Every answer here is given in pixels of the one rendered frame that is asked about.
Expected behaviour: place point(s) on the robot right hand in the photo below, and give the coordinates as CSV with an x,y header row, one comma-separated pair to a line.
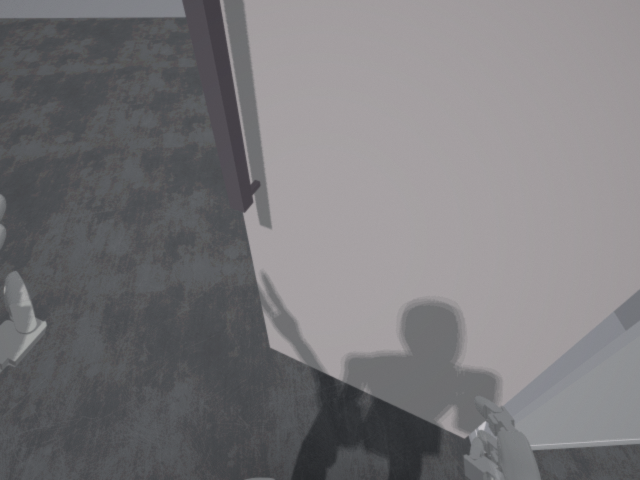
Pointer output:
x,y
511,455

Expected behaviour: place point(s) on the handle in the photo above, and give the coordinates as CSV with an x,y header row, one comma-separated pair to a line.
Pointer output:
x,y
206,27

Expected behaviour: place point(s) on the fridge door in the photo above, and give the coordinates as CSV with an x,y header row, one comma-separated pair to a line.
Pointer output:
x,y
450,189

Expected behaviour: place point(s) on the robot left hand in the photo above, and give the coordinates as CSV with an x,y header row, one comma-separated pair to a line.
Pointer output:
x,y
17,338

